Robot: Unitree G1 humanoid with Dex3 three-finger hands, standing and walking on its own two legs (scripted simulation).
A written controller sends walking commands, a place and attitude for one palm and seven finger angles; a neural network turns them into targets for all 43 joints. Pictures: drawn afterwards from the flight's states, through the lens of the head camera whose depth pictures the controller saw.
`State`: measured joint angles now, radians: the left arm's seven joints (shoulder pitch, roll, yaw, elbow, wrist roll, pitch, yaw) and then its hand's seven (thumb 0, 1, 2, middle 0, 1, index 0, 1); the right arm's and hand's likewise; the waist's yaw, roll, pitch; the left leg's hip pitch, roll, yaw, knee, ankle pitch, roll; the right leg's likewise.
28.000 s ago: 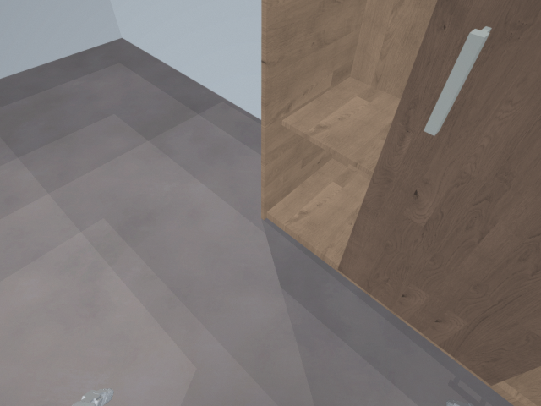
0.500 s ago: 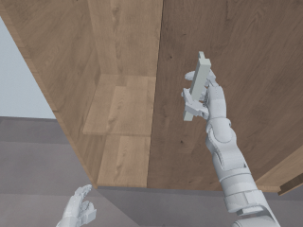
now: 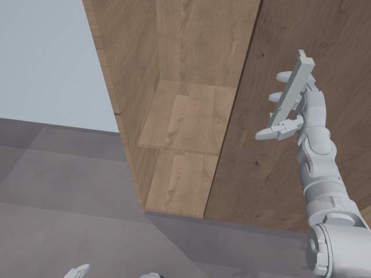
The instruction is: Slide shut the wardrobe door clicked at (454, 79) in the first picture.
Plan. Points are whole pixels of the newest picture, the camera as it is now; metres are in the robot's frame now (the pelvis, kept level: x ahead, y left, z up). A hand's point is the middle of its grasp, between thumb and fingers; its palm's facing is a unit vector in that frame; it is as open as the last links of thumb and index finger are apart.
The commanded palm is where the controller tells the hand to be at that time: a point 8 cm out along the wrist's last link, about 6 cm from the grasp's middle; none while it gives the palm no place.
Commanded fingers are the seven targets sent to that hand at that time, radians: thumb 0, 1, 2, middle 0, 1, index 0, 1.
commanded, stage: loosen the grip on the handle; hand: right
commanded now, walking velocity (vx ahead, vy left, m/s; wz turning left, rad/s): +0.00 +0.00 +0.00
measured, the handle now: (285, 95) +0.49 -0.17 +0.16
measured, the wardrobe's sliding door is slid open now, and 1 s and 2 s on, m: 0.32 0.32 0.32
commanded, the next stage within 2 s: slip the hand off the handle in 0.06 s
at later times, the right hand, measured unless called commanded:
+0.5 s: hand (285, 111) +0.44 -0.16 +0.16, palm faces -0.06 +0.99 -0.09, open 14.7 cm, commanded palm +0.41 -0.25 +0.16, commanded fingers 0.00 0.55 -0.20 0.25 1.15 0.25 1.15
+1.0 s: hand (326, 131) +0.39 -0.23 +0.15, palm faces +0.01 +1.00 -0.09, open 14.7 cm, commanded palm +0.36 -0.28 +0.16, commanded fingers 0.00 0.55 -0.20 0.25 1.15 0.25 1.15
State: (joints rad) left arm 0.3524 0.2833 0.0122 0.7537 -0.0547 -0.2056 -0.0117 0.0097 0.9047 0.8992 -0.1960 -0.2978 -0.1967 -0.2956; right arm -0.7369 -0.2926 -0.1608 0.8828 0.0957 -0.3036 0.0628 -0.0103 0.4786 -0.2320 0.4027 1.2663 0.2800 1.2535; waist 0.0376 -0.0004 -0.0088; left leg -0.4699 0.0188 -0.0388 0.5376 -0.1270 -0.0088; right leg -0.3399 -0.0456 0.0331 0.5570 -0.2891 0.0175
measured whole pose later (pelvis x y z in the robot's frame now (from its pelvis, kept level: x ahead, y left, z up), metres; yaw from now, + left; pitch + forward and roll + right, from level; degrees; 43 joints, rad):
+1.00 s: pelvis +0.05 -0.04 +0.00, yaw +0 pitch +3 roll +1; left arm 0.32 0.26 -0.02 0.66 -0.04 -0.20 0.06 0.01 0.90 0.90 -0.20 -0.30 -0.20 -0.30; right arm -0.24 -0.30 -0.23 0.29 0.21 -0.16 0.24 -0.02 0.55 -0.20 0.27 1.16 0.25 1.15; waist -0.02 -0.03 -0.08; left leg -0.40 0.03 -0.04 0.55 -0.21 -0.05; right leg -0.28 -0.02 0.06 0.61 -0.38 0.02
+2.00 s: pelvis +0.05 -0.03 +0.00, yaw -1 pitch -2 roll +1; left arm 0.24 0.24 -0.07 0.65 -0.05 -0.35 0.09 0.01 0.90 0.90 -0.20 -0.30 -0.20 -0.30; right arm 0.16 -0.29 -0.28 -0.23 0.29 0.15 0.23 -0.02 0.55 -0.20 0.25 1.15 0.25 1.15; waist -0.08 -0.06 -0.06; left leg -0.29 0.03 -0.01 0.55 -0.22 -0.05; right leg -0.18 -0.02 0.08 0.60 -0.38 0.03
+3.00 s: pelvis +0.07 -0.04 +0.01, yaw +0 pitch -3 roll +1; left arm 0.21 0.20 0.00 0.67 0.02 -0.20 0.07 0.01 0.90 0.90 -0.20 -0.30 -0.20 -0.30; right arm 0.42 -0.34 -0.35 -0.36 0.05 -0.14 -0.10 0.01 -0.85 -0.88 0.21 0.32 0.21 0.32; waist -0.09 -0.05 0.00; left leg -0.20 0.05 -0.03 0.46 -0.20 -0.06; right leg -0.09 -0.01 0.06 0.51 -0.36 0.01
